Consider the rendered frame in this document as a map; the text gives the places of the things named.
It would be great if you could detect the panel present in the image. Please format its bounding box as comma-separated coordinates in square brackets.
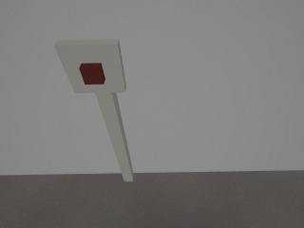
[54, 39, 134, 182]

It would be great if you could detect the button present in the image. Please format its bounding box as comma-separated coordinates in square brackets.
[79, 63, 105, 85]

